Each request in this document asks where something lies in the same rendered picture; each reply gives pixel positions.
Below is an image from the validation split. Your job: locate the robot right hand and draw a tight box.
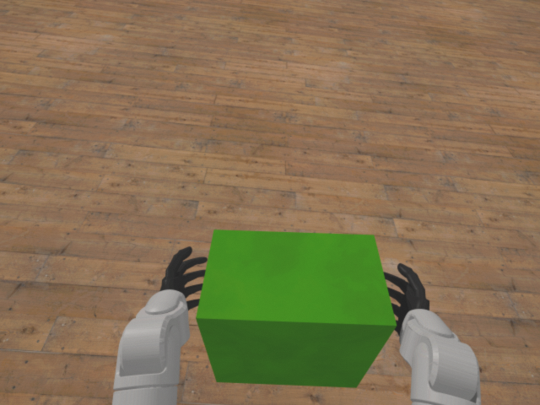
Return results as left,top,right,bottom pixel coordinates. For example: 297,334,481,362
383,263,429,336

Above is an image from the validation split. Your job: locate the right robot forearm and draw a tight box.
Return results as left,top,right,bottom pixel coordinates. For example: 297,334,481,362
399,309,481,405

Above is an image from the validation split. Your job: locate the carton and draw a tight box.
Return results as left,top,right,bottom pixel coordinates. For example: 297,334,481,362
196,229,397,388

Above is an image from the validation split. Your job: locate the left robot forearm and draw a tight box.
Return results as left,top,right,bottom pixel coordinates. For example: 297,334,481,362
112,289,190,405

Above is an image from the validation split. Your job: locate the robot left hand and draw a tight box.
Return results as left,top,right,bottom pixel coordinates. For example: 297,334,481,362
160,246,208,310

